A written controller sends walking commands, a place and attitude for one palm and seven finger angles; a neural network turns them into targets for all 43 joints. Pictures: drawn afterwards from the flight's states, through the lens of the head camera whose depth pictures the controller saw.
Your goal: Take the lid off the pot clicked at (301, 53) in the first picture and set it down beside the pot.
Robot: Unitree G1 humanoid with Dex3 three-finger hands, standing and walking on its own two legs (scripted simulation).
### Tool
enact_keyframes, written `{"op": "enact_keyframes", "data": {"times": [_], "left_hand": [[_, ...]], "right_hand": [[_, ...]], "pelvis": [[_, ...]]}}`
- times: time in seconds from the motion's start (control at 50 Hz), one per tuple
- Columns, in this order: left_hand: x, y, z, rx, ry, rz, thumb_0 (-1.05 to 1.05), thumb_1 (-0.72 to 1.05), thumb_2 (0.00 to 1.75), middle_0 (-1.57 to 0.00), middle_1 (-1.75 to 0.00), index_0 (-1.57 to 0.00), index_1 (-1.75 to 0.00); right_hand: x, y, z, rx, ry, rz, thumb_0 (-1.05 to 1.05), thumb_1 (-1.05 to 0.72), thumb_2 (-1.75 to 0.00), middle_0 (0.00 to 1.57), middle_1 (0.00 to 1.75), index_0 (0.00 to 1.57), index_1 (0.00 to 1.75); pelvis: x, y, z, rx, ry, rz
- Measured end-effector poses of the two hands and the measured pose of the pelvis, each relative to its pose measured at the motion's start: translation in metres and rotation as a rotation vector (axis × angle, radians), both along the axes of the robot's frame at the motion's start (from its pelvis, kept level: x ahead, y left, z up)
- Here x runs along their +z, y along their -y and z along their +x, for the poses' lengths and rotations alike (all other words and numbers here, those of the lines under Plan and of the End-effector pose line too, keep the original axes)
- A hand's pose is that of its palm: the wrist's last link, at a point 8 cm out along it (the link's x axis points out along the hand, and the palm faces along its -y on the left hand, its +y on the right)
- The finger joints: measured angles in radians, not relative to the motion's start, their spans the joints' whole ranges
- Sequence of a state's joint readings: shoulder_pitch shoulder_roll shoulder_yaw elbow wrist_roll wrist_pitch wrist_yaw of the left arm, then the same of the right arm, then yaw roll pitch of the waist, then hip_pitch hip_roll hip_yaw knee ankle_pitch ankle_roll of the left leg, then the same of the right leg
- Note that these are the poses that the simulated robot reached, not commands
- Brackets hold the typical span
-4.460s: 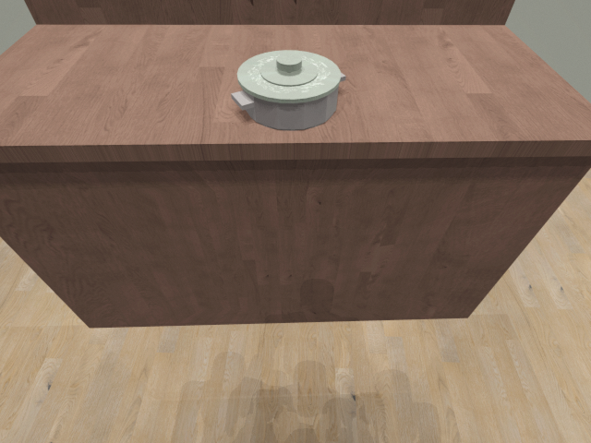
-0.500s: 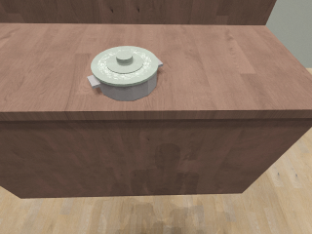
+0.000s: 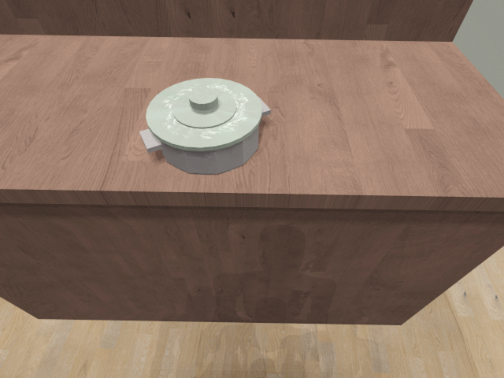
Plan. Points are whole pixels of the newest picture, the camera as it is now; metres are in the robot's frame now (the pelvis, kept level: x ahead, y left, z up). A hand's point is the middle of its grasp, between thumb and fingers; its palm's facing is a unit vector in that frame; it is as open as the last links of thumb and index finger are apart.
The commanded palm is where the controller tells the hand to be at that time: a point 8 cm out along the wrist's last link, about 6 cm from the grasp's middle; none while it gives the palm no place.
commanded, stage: shuffle to correct the standing spot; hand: left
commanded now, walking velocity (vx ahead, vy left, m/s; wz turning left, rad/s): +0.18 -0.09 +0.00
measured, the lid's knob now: (203, 98) +0.53 +0.12 +0.16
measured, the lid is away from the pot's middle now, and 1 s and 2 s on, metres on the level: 0.00 0.00 0.00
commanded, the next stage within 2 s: come to a stop and stand still in 0.06 s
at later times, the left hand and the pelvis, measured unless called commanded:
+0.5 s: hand (160, 349) +0.19 +0.19 -0.16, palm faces +0.07 -0.96 -0.28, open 7.3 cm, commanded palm none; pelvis +0.11 -0.02 +0.00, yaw +3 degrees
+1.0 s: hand out of the picture +0.11 +0.21 -0.19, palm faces +0.07 -0.97 -0.22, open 7.4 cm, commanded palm none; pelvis +0.06 +0.00 -0.01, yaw +2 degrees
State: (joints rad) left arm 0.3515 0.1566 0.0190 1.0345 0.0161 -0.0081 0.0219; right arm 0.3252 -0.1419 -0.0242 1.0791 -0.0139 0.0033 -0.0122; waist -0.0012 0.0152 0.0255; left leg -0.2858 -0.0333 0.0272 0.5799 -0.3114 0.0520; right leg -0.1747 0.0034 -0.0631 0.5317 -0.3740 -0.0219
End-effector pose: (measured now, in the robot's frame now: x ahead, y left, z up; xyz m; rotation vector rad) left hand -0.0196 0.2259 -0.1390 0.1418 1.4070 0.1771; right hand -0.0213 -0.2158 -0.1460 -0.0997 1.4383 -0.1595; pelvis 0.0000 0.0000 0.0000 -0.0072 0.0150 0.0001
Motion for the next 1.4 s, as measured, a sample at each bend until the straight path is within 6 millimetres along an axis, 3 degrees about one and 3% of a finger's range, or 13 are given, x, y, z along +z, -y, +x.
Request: {"op": "enact_keyframes", "data": {"times": [0.08, 0.16, 0.22, 0.42, 0.54, 0.7, 0.84, 0.92, 1.0, 1.08, 1.16, 1.28, 1.4], "left_hand": [[-0.007, 0.007, 0.004, 0.040, -0.016, -0.017, 0.00, 0.91, 0.89, -0.20, -0.30, -0.20, -0.30], [-0.017, 0.010, 0.009, 0.066, -0.069, -0.050, 0.00, 0.91, 0.89, -0.20, -0.30, -0.20, -0.30], [-0.024, 0.008, 0.025, 0.054, -0.114, -0.073, 0.00, 0.91, 0.89, -0.20, -0.30, -0.20, -0.30], [0.005, -0.010, 0.165, 0.020, 0.115, 0.036, 0.01, 0.93, 0.89, -0.20, -0.30, -0.20, -0.30], [0.015, -0.004, 0.216, -0.033, 0.214, 0.123, 0.00, 0.92, 0.89, -0.20, -0.30, -0.20, -0.30], [0.018, 0.020, 0.207, -0.041, 0.189, 0.121, 0.00, 0.91, 0.89, -0.20, -0.30, -0.20, -0.30], [0.008, 0.016, 0.166, -0.026, 0.156, 0.084, 0.00, 0.90, 0.89, -0.21, -0.30, -0.21, -0.30], [-0.004, -0.003, 0.141, -0.019, 0.143, 0.056, 0.00, 0.90, 0.89, -0.21, -0.30, -0.21, -0.30], [-0.020, -0.027, 0.123, 0.001, 0.131, 0.025, 0.00, 0.90, 0.89, -0.21, -0.30, -0.21, -0.30], [-0.008, -0.042, 0.115, 0.014, 0.123, 0.011, 0.01, 0.91, 0.89, -0.20, -0.30, -0.20, -0.30], [0.002, -0.050, 0.111, -0.002, 0.117, 0.003, 0.00, 0.91, 0.89, -0.20, -0.30, -0.20, -0.30], [0.005, -0.043, 0.124, -0.058, 0.084, -0.006, 0.00, 0.91, 0.89, -0.20, -0.30, -0.20, -0.30], [0.008, -0.010, 0.161, -0.123, 0.134, -0.019, 0.01, 0.91, 0.89, -0.20, -0.30, -0.20, -0.30]], "right_hand": [[0.001, 0.006, 0.036, 0.024, 0.014, -0.019, 0.01, -0.91, -0.90, 0.20, 0.30, 0.20, 0.30], [0.003, 0.009, 0.089, 0.053, 0.083, -0.058, 0.01, -0.92, -0.90, 0.20, 0.30, 0.20, 0.30], [0.005, 0.008, 0.123, 0.055, 0.163, -0.086, 0.01, -0.92, -0.90, 0.20, 0.30, 0.20, 0.30], [0.012, 0.008, 0.142, 0.078, 0.045, -0.044, 0.01, -0.93, -0.90, 0.20, 0.30, 0.20, 0.30], [-0.011, 0.038, 0.163, 0.062, 0.020, -0.003, 0.01, -0.92, -0.90, 0.21, 0.30, 0.20, 0.30], [-0.007, 0.079, 0.208, 0.077, 0.100, -0.066, 0.01, -0.91, -0.90, 0.20, 0.30, 0.20, 0.30], [0.010, 0.073, 0.229, 0.133, 0.212, -0.097, 0.01, -0.91, -0.90, 0.20, 0.30, 0.20, 0.30], [0.016, 0.049, 0.222, 0.147, 0.269, -0.099, 0.00, -0.91, -0.90, 0.20, 0.30, 0.20, 0.30], [0.019, 0.020, 0.190, 0.147, 0.276, -0.107, 0.00, -0.91, -0.90, 0.20, 0.30, 0.20, 0.30], [0.029, -0.005, 0.147, 0.128, 0.192, -0.088, 0.00, -0.92, -0.90, 0.20, 0.30, 0.20, 0.30], [0.037, -0.007, 0.114, 0.087, 0.130, -0.100, 0.00, -0.94, -0.90, 0.21, 0.30, 0.20, 0.30], [0.039, -0.002, 0.068, 0.015, 0.044, -0.113, 0.01, -0.93, -0.90, 0.21, 0.30, 0.20, 0.30], [0.029, 0.011, 0.028, -0.047, -0.068, -0.082, 0.01, -0.91, -0.90, 0.21, 0.30, 0.20, 0.30]], "pelvis": [[-0.004, 0.001, 0.022, 0.020, 0.001, -0.009], [-0.009, -0.005, 0.047, 0.026, 0.007, -0.001], [-0.012, -0.010, 0.063, 0.007, 0.019, 0.017], [0.007, 0.006, 0.100, 0.044, 0.005, 0.008], [-0.005, 0.034, 0.118, 0.049, 0.002, 0.029], [-0.001, 0.043, 0.109, 0.043, -0.002, 0.041], [-0.001, 0.031, 0.087, 0.039, -0.006, 0.042], [-0.007, 0.015, 0.072, 0.038, 0.002, 0.031], [-0.013, -0.005, 0.060, 0.036, 0.025, 0.010], [0.003, -0.014, 0.058, 0.035, 0.018, -0.010], [0.013, -0.020, 0.059, 0.028, -0.005, -0.016], [0.016, -0.017, 0.060, 0.004, -0.035, -0.005], [0.013, 0.000, 0.062, -0.007, -0.047, 0.002]]}}
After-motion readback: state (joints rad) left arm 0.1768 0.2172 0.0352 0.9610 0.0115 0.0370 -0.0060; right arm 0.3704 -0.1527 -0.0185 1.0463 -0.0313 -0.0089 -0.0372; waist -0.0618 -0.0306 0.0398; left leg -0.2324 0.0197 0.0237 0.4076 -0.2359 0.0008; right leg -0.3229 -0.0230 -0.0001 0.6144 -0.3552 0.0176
